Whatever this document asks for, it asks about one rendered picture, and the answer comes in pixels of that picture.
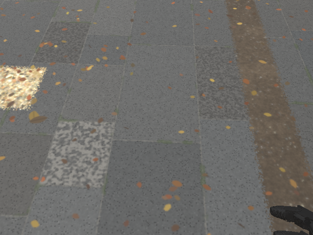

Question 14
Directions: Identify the right robot hand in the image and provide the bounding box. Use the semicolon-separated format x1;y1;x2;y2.
270;205;313;235

